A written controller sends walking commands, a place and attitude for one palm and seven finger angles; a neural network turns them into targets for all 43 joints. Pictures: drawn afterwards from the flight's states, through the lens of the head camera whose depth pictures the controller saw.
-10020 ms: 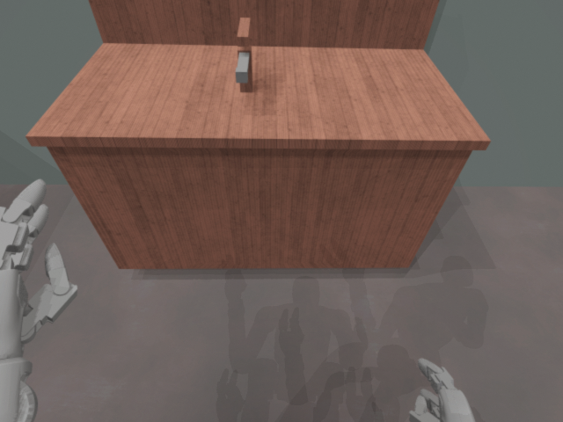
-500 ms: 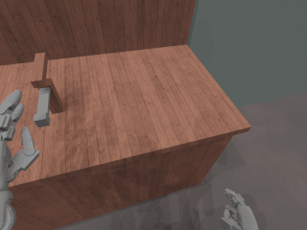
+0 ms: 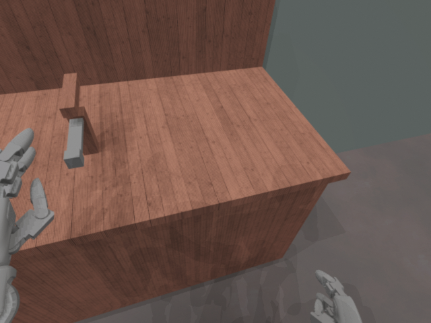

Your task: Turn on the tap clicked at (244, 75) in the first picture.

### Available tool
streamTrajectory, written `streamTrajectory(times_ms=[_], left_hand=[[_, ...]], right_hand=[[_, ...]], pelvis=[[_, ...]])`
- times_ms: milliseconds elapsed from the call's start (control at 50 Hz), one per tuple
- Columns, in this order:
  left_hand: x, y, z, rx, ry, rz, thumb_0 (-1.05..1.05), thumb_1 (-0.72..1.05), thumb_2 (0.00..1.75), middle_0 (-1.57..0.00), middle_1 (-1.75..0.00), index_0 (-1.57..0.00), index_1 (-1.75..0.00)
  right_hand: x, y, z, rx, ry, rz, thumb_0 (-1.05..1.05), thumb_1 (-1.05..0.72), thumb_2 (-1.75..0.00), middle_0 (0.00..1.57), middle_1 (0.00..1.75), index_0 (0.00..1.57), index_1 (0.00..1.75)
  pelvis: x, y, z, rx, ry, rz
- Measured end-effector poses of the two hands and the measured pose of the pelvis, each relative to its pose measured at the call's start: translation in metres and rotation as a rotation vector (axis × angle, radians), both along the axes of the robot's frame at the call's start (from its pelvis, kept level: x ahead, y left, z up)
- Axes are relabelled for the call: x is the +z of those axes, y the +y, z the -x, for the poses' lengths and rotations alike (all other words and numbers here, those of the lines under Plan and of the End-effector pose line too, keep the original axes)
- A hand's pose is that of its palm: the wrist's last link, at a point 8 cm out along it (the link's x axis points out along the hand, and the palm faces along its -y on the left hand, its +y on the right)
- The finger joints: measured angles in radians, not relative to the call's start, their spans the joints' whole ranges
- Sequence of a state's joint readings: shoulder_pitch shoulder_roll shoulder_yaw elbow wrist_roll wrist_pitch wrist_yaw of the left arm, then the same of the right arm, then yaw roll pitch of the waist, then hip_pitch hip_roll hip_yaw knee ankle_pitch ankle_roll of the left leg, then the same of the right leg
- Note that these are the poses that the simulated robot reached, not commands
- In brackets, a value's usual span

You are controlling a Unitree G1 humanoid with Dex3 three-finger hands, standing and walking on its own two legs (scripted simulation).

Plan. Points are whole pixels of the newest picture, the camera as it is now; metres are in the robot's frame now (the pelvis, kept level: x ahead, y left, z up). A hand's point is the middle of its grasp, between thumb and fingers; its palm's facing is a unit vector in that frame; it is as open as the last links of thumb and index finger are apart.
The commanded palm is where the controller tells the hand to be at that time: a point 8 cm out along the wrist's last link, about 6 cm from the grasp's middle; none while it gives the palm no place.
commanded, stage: come to a stop and stand still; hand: left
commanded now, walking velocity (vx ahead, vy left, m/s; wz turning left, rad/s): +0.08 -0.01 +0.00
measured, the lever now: (74, 158) +0.38 +0.32 +0.08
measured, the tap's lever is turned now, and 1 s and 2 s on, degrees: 0 0 0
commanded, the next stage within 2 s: look again from close up in 0.90 s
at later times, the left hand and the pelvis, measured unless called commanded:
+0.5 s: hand (49, 181) +0.25 +0.26 +0.18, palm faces +0.38 -0.84 -0.38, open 7.4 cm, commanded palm +0.18 +0.30 +0.18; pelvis +0.01 +0.02 +0.00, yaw -1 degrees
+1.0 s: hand (51, 191) +0.24 +0.27 +0.16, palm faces +0.42 -0.86 -0.31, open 7.4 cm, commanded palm +0.19 +0.29 +0.18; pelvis +0.03 +0.01 +0.00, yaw +1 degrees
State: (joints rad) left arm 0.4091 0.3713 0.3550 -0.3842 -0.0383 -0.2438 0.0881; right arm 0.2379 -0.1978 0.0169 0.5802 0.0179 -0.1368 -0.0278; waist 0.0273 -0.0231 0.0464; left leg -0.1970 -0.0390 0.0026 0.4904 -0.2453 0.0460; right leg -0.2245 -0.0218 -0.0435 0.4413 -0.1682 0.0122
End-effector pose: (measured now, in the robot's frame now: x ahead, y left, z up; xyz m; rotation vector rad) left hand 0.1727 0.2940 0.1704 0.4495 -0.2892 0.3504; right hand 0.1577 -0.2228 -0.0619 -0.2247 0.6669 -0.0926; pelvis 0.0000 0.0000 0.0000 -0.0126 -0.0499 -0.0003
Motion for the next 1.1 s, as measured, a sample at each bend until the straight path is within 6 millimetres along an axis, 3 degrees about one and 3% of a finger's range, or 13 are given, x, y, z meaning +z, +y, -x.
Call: streamTrajectory(times_ms=[120, 300, 340, 380, 420, 560, 640, 720, 800, 900, 1100], left_hand=[[0.004, 0.006, 0.008, 0.060, -0.097, 0.068, 0.02, 0.89, 0.90, -0.21, -0.30, -0.21, -0.30], [-0.004, 0.002, -0.010, -0.002, -0.060, 0.051, 0.01, 0.89, 0.90, -0.20, -0.30, -0.21, -0.30], [0.013, 0.015, -0.020, 0.002, -0.098, -0.094, 0.02, 0.88, 0.90, -0.21, -0.30, -0.21, -0.30], [0.027, 0.032, -0.031, 0.024, -0.159, -0.111, 0.02, 0.88, 0.90, -0.21, -0.31, -0.21, -0.30], [0.031, 0.034, -0.037, 0.029, -0.176, -0.079, 0.02, 0.88, 0.90, -0.21, -0.30, -0.21, -0.30], [0.005, 0.003, -0.035, -0.088, -0.009, -0.039, 0.01, 0.89, 0.90, -0.20, -0.30, -0.21, -0.30], [-0.004, 0.013, -0.034, -0.041, 0.025, -0.029, 0.01, 0.88, 0.90, -0.21, -0.30, -0.21, -0.30], [0.003, 0.022, -0.034, 0.019, -0.036, -0.005, 0.02, 0.88, 0.90, -0.21, -0.30, -0.21, -0.30], [0.010, 0.017, -0.034, 0.022, -0.096, 0.020, 0.02, 0.89, 0.90, -0.21, -0.30, -0.21, -0.30], [0.006, 0.011, -0.034, 0.006, -0.081, 0.043, 0.01, 0.89, 0.90, -0.21, -0.30, -0.21, -0.30], [0.001, 0.012, -0.025, 0.020, -0.039, 0.055, 0.02, 0.89, 0.90, -0.21, -0.30, -0.21, -0.30]], right_hand=[[0.004, 0.004, 0.003, 0.046, -0.003, 0.026, 0.01, -0.91, -0.90, 0.20, 0.30, 0.20, 0.30], [0.010, 0.009, -0.004, 0.029, -0.024, 0.028, 0.01, -0.90, -0.90, 0.20, 0.30, 0.20, 0.30], [0.007, 0.012, -0.005, 0.070, -0.007, 0.051, 0.01, -0.91, -0.90, 0.20, 0.30, 0.20, 0.30], [0.003, 0.015, -0.005, 0.089, 0.018, 0.043, 0.01, -0.91, -0.90, 0.20, 0.30, 0.20, 0.30], [-0.001, 0.017, -0.006, 0.076, 0.018, 0.013, 0.01, -0.90, -0.90, 0.20, 0.30, 0.20, 0.30], [-0.012, 0.020, -0.009, -0.012, 0.044, -0.036, 0.01, -0.90, -0.90, 0.20, 0.30, 0.20, 0.30], [-0.013, 0.021, -0.017, -0.004, 0.073, -0.013, 0.01, -0.91, -0.90, 0.20, 0.30, 0.20, 0.30], [-0.009, 0.022, -0.033, 0.031, 0.055, 0.003, 0.01, -0.91, -0.90, 0.20, 0.30, 0.20, 0.30], [0.002, 0.023, -0.051, 0.051, 0.002, 0.008, 0.01, -0.91, -0.90, 0.20, 0.30, 0.20, 0.30], [0.015, 0.024, -0.066, 0.053, -0.058, 0.011, 0.01, -0.91, -0.90, 0.20, 0.30, 0.20, 0.30], [0.016, 0.022, -0.055, 0.054, -0.040, 0.022, 0.01, -0.91, -0.90, 0.20, 0.30, 0.20, 0.30]], pelvis=[[0.001, 0.001, 0.005, 0.002, -0.001, 0.012], [0.001, 0.006, -0.003, 0.004, 0.007, 0.014], [-0.001, 0.004, -0.002, 0.014, 0.018, 0.014], [-0.001, 0.005, -0.002, 0.007, 0.027, 0.012], [-0.001, 0.009, -0.004, -0.003, 0.032, 0.011], [0.000, 0.019, -0.021, -0.007, 0.048, 0.005], [-0.001, 0.017, -0.028, 0.011, 0.044, 0.005], [-0.001, 0.015, -0.031, 0.019, 0.038, 0.010], [0.000, 0.015, -0.032, 0.017, 0.035, 0.016], [0.001, 0.014, -0.032, 0.012, 0.035, 0.018], [0.003, 0.012, -0.025, 0.012, 0.030, 0.017]])
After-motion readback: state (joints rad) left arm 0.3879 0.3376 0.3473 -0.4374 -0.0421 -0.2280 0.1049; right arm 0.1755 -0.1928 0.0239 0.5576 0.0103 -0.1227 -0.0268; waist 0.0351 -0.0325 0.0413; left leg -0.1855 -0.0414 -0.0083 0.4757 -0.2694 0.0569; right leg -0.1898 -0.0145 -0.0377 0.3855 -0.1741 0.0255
